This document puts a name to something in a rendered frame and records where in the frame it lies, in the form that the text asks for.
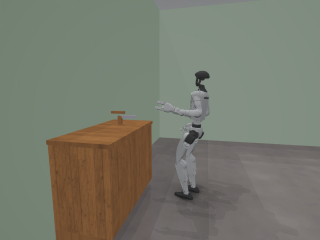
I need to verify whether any robot left hand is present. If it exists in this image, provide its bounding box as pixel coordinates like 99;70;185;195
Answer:
155;101;174;113

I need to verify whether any robot left forearm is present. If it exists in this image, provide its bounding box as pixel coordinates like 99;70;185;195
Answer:
172;107;201;118

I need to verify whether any robot left upper arm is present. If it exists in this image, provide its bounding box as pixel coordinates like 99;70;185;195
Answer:
191;90;202;118

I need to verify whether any left robot foot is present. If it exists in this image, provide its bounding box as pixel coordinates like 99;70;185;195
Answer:
174;191;193;200

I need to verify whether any counter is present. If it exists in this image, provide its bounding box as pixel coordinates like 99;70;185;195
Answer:
46;111;153;240

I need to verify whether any robot right hand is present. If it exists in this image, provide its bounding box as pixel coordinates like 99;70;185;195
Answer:
180;123;192;135

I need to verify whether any robot right upper arm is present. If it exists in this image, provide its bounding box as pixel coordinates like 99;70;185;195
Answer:
205;94;210;116

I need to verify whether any left robot thigh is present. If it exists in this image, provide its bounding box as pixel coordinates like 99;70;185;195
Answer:
175;131;196;168

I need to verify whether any tap lever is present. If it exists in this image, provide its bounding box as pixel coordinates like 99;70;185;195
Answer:
120;115;136;119

